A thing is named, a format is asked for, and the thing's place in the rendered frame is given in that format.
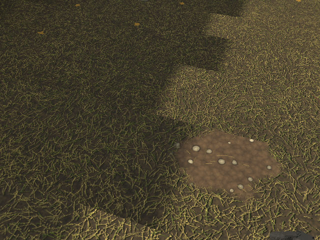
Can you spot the right robot hand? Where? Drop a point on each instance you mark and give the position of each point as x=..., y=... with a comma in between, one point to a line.
x=290, y=235

